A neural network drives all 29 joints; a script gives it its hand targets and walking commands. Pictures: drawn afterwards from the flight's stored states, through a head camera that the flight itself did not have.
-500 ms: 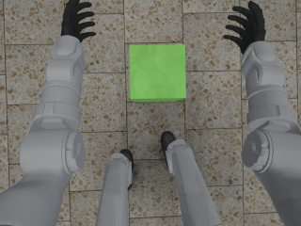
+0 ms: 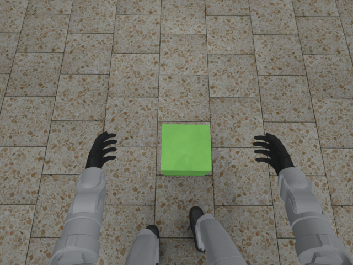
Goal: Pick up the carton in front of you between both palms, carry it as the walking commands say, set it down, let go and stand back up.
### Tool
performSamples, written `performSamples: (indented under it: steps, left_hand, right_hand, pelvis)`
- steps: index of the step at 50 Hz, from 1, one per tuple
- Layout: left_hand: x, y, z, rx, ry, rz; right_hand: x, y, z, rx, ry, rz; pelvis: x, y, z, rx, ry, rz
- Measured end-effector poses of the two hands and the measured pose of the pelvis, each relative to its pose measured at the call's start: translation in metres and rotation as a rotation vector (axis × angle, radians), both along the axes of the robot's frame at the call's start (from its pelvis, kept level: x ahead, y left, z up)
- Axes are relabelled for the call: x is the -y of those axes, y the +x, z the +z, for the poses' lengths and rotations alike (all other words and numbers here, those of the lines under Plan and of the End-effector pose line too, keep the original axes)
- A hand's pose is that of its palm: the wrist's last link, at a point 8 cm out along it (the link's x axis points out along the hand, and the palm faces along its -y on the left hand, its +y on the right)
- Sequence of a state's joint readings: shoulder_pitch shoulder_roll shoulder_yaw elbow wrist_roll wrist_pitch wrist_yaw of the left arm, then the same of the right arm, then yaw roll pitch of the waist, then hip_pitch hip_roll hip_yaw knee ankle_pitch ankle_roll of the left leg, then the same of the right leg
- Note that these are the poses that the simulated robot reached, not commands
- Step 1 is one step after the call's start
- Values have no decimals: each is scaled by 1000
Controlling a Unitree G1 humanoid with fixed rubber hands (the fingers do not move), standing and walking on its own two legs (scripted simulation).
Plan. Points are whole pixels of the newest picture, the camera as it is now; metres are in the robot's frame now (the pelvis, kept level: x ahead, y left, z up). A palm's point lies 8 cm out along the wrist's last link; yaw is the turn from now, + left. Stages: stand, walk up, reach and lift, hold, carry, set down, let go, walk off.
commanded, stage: let go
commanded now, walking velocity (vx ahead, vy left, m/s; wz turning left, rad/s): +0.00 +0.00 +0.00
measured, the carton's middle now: (184, 152) +0.45 -0.07 -0.60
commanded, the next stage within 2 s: stand in 0.86 s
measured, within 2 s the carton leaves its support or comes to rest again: neither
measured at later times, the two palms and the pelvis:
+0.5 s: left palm (32, 239) +0.21 +0.27 -0.02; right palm (286, 220) +0.19 -0.20 -0.02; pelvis +0.04 +0.04 +0.05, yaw -2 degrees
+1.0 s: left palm (38, 253) +0.18 +0.27 -0.05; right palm (307, 225) +0.17 -0.24 -0.03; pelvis +0.06 +0.02 +0.04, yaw -4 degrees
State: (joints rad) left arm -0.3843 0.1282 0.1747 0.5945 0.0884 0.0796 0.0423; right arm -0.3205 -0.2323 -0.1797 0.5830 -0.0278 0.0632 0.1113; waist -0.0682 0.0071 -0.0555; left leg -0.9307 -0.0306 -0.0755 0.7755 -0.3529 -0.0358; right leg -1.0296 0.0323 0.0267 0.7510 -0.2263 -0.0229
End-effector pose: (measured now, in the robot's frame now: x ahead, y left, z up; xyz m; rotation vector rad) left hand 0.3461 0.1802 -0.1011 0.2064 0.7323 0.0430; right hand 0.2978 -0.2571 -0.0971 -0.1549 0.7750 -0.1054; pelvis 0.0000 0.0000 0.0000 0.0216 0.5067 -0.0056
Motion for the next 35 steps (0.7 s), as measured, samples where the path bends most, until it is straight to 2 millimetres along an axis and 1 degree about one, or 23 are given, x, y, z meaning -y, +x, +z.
performSamples:
  steps: [5, 11, 14, 17, 21, 25, 30, 35]
  left_hand:
    - [-15, -32, 20, -14, -3, -5]
    - [-39, -74, 43, -26, -8, -4]
    - [-51, -93, 54, -29, -9, -1]
    - [-63, -110, 64, -30, -8, 5]
    - [-77, -127, 74, -32, -6, 15]
    - [-86, -137, 81, -40, -6, 21]
    - [-89, -141, 85, -50, -8, 23]
    - [-85, -139, 85, -55, -15, 21]
  right_hand:
    - [-10, -36, 22, -7, 4, -10]
    - [-27, -77, 49, -16, 4, -12]
    - [-36, -93, 61, -18, 4, -8]
    - [-44, -104, 69, -18, 3, -5]
    - [-52, -110, 75, -18, 3, 4]
    - [-57, -107, 76, -18, 5, 14]
    - [-61, -101, 75, -19, 5, 25]
    - [-59, -99, 76, -27, 1, 26]
  pelvis:
    - [-3, 11, 15, 92, -9, -4]
    - [-12, 22, 32, 227, -23, -7]
    - [-17, 28, 39, 300, -30, -7]
    - [-23, 32, 44, 367, -35, -8]
    - [-31, 37, 47, 442, -41, -12]
    - [-37, 39, 48, 499, -46, -15]
    - [-40, 40, 47, 545, -48, -14]
    - [-37, 41, 47, 565, -48, -10]
